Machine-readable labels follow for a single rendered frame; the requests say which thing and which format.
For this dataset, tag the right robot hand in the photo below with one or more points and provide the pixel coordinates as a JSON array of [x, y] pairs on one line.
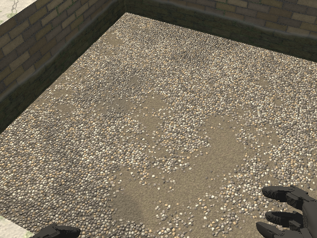
[[301, 225]]

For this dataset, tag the left robot hand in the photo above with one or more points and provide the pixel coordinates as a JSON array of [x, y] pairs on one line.
[[58, 231]]

